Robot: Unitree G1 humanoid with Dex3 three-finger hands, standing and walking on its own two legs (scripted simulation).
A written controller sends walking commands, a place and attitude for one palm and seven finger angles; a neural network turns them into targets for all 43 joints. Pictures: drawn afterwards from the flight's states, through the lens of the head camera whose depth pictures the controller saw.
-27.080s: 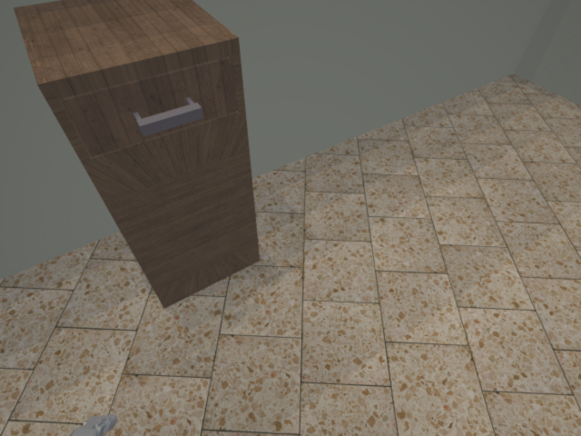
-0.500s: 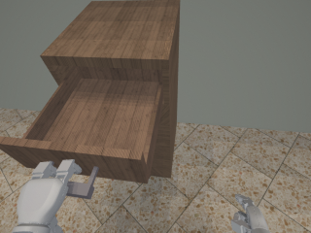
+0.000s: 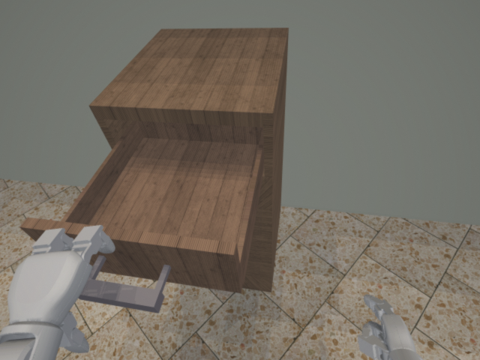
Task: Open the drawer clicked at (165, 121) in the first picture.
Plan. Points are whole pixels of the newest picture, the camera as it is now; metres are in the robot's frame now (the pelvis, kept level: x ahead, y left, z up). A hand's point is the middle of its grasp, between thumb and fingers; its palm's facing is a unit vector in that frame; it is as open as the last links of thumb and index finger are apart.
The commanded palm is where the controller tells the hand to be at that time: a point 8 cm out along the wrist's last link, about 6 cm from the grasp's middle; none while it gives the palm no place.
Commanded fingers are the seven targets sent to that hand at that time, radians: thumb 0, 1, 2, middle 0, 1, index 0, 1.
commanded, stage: lift the hand off the handle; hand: left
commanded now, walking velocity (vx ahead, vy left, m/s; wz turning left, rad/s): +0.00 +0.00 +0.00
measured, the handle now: (125, 280) +0.21 +0.24 +0.03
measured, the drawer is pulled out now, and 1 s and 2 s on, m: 0.30 0.30 0.30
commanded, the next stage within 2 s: draw the hand back to the body in 0.80 s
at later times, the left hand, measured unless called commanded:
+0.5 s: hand (67, 253) +0.19 +0.26 +0.15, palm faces +0.13 -0.08 -0.99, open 13.8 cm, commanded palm +0.14 +0.25 +0.21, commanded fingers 0.00 -0.50 0.30 -0.30 -1.20 -0.30 -1.20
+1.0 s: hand (69, 251) +0.19 +0.25 +0.17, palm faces +0.06 -0.05 -1.00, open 13.8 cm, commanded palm +0.15 +0.25 +0.23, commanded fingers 0.00 -0.50 0.30 -0.30 -1.20 -0.30 -1.20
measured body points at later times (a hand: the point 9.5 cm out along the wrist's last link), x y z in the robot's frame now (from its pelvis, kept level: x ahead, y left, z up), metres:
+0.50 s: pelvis +0.01 +0.02 +0.01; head +0.00 -0.02 +0.46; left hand +0.18 +0.26 +0.21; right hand +0.24 -0.17 -0.08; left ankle -0.03 +0.12 -0.73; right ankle +0.03 -0.11 -0.73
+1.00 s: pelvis +0.00 -0.01 +0.01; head +0.00 -0.05 +0.46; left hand +0.18 +0.25 +0.22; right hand +0.24 -0.20 -0.07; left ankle -0.03 +0.11 -0.73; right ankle +0.03 -0.11 -0.73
